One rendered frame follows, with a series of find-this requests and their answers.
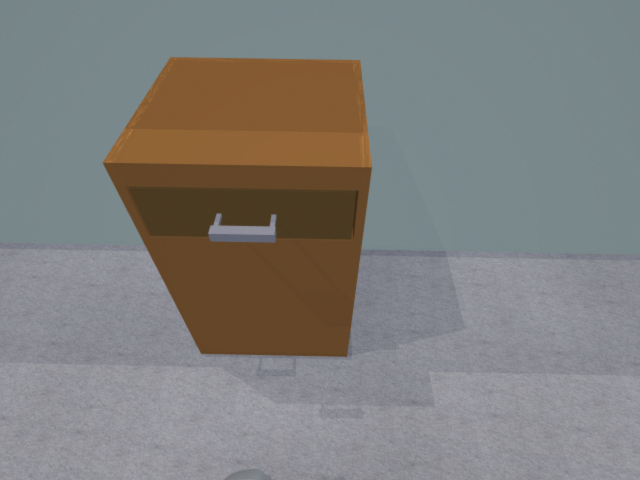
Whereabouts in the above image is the cabinet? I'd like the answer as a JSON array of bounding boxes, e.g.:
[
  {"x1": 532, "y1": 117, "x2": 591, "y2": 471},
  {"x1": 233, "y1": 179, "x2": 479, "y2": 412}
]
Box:
[{"x1": 103, "y1": 57, "x2": 372, "y2": 357}]

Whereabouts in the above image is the drawer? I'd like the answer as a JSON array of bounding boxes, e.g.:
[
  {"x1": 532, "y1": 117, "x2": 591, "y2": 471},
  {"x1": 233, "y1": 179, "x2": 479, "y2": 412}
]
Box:
[{"x1": 128, "y1": 186, "x2": 356, "y2": 240}]

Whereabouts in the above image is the handle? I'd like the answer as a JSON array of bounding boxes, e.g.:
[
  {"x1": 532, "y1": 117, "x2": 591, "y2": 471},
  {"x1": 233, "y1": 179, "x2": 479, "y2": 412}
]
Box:
[{"x1": 208, "y1": 213, "x2": 277, "y2": 243}]

